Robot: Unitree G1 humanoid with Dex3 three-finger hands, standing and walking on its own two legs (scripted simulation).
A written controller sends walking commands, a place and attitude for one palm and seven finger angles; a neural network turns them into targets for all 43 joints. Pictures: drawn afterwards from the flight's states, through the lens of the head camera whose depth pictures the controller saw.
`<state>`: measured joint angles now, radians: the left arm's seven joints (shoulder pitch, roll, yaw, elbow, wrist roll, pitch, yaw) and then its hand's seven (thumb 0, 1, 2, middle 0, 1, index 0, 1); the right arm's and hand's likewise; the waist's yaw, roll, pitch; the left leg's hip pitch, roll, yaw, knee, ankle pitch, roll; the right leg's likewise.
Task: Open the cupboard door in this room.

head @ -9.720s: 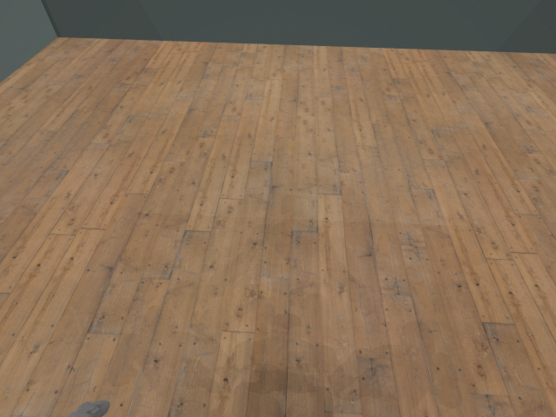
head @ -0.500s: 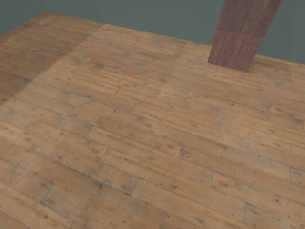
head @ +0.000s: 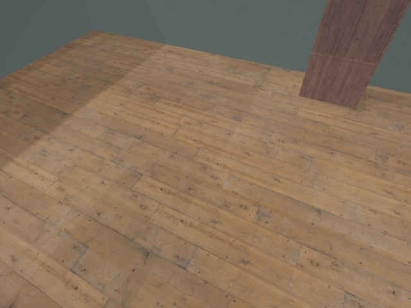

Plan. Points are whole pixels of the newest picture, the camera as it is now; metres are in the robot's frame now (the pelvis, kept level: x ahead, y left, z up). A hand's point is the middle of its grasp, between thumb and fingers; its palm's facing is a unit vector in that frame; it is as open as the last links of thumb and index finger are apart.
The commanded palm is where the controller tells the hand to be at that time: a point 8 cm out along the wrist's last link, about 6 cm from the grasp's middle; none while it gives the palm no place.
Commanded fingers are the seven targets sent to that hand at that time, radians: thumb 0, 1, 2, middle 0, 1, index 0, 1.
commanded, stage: turn or walk to find it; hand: left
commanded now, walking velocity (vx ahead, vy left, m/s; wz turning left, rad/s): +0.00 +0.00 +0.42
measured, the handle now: out of the picture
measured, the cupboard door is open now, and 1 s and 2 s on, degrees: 0 0 0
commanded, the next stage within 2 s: stand and wait in 0.10 s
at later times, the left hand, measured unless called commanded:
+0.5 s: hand out of the picture +0.02 +0.22 -0.17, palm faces +0.06 -0.97 -0.25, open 7.4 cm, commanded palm none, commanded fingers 0.00 0.90 0.90 -0.20 -0.30 -0.20 -0.30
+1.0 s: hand out of the picture +0.04 +0.23 -0.15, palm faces +0.23 -0.93 -0.29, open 7.4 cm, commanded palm none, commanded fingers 0.00 0.90 0.90 -0.20 -0.30 -0.20 -0.30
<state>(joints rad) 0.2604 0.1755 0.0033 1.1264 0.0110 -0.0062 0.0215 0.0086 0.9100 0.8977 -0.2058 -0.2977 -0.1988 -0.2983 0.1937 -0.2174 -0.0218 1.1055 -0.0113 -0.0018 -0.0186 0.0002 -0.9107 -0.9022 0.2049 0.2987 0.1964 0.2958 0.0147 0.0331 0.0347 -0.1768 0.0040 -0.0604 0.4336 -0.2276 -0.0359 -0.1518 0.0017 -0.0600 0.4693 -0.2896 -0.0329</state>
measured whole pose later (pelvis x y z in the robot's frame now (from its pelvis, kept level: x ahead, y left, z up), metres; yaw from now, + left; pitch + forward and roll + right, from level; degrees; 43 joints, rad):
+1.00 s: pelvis -0.03 +0.00 +0.00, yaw +14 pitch +3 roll -1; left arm 0.09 0.23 0.04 0.92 0.01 0.03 0.03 0.01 0.91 0.90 -0.20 -0.30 -0.20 -0.30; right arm 0.25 -0.23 -0.05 0.96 -0.03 0.04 0.00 0.00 -0.91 -0.90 0.21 0.30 0.20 0.30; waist -0.03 0.05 0.07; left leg -0.35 -0.09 -0.29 0.44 -0.12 -0.03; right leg -0.31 0.04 0.03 0.72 -0.46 0.04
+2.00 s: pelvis -0.06 -0.08 -0.01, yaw +33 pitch -1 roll +1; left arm 0.16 0.20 0.04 0.93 0.02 0.00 0.03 0.01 0.91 0.90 -0.20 -0.30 -0.20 -0.30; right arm 0.20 -0.24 -0.08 1.00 -0.02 0.06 0.00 0.00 -0.91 -0.90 0.21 0.30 0.20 0.30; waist -0.01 0.04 0.07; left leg -0.41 -0.05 -0.08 0.91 -0.46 -0.02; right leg -0.27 -0.06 -0.08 0.58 -0.30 -0.01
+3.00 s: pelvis -0.08 -0.10 +0.00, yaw +58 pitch -1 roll +1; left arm 0.15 0.17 0.03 0.91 0.02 0.01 0.03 0.01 0.91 0.90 -0.21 -0.30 -0.20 -0.30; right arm 0.24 -0.24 -0.09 1.00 -0.02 0.07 0.01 0.00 -0.91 -0.90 0.20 0.30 0.20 0.30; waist -0.03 0.05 0.07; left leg -0.44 -0.06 -0.07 1.01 -0.43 -0.02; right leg -0.23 -0.04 -0.11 0.54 -0.29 -0.04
